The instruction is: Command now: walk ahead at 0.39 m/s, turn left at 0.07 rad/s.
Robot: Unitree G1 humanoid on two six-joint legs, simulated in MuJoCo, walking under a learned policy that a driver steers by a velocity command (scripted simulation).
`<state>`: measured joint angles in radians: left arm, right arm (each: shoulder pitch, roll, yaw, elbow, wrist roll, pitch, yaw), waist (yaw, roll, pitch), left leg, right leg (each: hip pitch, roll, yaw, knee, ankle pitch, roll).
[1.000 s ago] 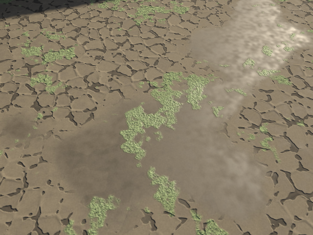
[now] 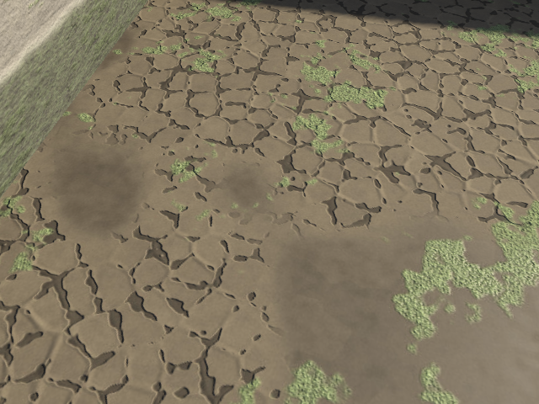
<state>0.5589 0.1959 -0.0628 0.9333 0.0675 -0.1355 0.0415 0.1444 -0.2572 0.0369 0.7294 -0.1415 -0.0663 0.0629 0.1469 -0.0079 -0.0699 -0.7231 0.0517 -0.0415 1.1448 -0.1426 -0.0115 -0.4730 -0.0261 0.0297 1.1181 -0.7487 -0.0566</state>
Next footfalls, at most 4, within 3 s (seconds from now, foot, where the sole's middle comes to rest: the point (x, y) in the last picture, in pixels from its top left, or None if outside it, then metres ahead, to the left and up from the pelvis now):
0.42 right None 0.42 0.01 -0.86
0.94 left None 0.50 0.18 -0.86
1.42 right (391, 399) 0.59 -0.21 -0.86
1.94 left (363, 271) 0.97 -0.12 -0.86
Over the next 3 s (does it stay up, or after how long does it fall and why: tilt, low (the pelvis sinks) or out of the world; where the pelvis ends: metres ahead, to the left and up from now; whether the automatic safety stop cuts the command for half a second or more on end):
stays up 1.34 -0.18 -0.11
